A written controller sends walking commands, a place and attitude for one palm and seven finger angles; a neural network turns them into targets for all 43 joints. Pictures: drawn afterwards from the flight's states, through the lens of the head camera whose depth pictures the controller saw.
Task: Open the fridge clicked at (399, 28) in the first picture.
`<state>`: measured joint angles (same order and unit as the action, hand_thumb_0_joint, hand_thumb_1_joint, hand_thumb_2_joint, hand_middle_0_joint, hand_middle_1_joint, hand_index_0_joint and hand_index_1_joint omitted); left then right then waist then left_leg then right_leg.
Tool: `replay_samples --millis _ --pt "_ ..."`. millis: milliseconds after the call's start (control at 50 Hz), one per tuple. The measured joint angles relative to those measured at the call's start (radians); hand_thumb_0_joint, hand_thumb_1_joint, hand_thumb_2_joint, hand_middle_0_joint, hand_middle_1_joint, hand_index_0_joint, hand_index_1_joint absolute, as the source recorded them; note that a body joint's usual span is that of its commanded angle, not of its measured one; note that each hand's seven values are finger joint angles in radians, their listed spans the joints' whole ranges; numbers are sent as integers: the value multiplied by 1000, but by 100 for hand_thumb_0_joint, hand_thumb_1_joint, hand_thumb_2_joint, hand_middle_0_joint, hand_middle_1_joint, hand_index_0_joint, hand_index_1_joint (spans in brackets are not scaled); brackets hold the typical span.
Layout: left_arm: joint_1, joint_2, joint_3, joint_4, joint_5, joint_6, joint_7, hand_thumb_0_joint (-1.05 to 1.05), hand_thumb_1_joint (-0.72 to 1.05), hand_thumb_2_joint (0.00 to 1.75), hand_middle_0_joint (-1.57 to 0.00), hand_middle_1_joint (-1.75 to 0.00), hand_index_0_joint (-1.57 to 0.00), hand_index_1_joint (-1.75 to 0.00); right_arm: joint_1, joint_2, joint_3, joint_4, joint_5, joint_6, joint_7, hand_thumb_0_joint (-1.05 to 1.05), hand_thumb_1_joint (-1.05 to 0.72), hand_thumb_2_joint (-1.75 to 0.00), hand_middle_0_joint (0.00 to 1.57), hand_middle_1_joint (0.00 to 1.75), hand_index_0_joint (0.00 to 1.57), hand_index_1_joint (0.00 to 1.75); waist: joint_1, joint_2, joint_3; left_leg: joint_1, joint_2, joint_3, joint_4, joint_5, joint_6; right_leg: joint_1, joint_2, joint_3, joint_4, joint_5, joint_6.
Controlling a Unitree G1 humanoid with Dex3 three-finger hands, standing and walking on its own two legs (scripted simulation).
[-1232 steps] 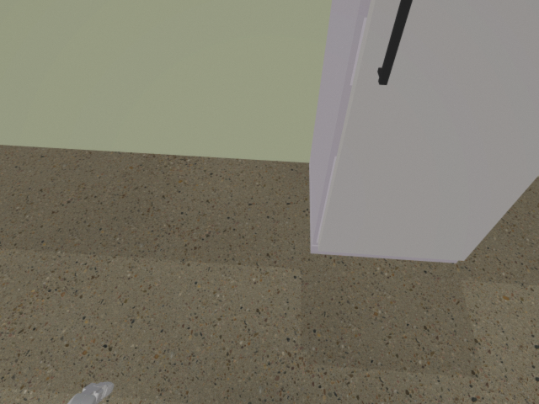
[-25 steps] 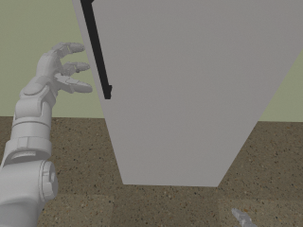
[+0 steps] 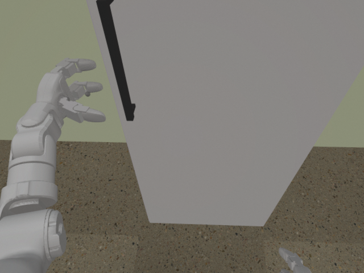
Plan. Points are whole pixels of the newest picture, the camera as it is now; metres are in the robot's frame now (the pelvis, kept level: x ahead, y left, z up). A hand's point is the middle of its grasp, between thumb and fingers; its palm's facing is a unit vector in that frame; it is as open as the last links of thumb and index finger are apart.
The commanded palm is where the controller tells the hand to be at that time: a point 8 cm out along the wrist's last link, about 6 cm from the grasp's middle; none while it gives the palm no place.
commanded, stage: move the hooked fingers beside the handle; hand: left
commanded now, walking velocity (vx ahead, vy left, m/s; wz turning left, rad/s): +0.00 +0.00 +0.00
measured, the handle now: (121, 67) +0.48 +0.17 +0.23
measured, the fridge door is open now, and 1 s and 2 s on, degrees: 0 0 0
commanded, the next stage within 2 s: none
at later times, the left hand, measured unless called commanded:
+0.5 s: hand (92, 85) +0.41 +0.22 +0.23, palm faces +0.04 -1.00 +0.00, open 14.0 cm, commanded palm +0.39 +0.27 +0.22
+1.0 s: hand (89, 95) +0.40 +0.23 +0.21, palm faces +0.06 -1.00 -0.01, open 14.0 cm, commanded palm +0.39 +0.28 +0.22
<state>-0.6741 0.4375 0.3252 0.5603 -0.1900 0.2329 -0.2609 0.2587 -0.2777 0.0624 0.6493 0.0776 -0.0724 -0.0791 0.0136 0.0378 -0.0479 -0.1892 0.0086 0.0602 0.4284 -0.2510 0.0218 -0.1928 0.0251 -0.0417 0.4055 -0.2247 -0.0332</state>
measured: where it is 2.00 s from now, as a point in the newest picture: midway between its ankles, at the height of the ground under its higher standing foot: outside the picture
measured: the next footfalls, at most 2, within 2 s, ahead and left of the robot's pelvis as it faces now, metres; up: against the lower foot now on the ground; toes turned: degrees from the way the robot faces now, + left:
none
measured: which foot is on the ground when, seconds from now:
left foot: down 0.00-1.00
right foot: down 0.00-1.00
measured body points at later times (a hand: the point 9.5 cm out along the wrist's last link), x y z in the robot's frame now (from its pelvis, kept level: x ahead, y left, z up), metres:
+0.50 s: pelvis -0.01 +0.00 +0.00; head -0.02 -0.01 +0.45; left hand +0.40 +0.27 +0.23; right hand +0.13 -0.24 -0.10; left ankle -0.02 +0.10 -0.74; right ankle -0.01 -0.10 -0.74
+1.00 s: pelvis -0.01 +0.00 +0.00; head -0.01 -0.01 +0.45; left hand +0.39 +0.28 +0.21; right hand +0.14 -0.24 -0.10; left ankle -0.02 +0.10 -0.74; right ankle -0.01 -0.10 -0.74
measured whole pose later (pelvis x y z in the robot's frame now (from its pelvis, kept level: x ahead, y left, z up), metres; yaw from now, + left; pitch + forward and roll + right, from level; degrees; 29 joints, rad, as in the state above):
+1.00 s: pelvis -0.01 +0.00 +0.00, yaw +0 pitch +1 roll +0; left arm -0.72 0.44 0.31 0.64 -0.19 0.21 -0.26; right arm 0.25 -0.28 0.07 0.66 0.08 -0.09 -0.09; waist 0.00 0.03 -0.04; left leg -0.22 0.01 0.05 0.44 -0.24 0.03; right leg -0.22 0.02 -0.05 0.41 -0.22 -0.03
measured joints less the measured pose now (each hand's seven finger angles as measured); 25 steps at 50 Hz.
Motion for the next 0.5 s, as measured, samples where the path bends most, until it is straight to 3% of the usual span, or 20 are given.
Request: replay_samples --millis 80,220,400,500 --pt "-13 -9 -13 -27 -14 -1 -8 -2 -50 30 -30 -120 -30 -120 -15 1 6 11 2 -4 -6 1 -90 -90 20 30 20 30 9 -5 1 5 -1 -9 6 -1 -1 12 -1 -9 0 -1 -1" --pt "-98 -2 -55 87 -3 63 7 -1 -50 30 -30 -120 -30 -120 -54 1 15 16 2 -1 -14 1 -90 -90 20 30 20 30 -1 2 1 -22 -8 -24 14 9 1 -10 -9 -24 6 4 1" --pt "-99 -5 -31 77 5 -27 17 -2 -50 30 -30 -120 -30 -120 -20 14 19 16 -4 -10 -11 1 -90 -90 20 30 20 30 -9 -10 2 -18 -3 -12 7 11 -1 -13 -3 -12 4 8 -1" --pt "-137 17 -28 161 8 6 2 -1 -50 30 -30 -120 -30 -120 -2 4 18 31 0 3 -10 1 -90 -90 20 30 20 30 -19 -3 -8 -22 -3 -12 10 8 0 -16 -4 -12 5 7 0"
